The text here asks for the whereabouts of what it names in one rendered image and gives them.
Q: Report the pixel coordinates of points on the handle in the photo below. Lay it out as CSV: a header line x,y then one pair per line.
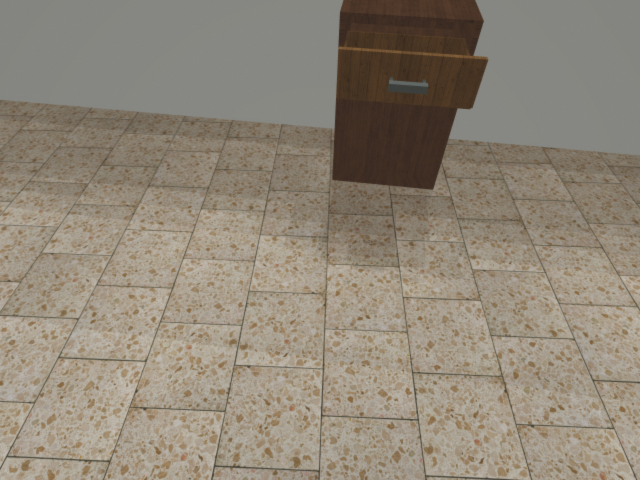
x,y
408,87

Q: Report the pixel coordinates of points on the drawer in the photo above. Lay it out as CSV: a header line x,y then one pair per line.
x,y
369,59

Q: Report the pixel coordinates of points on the cabinet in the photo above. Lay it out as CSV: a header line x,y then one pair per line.
x,y
389,143

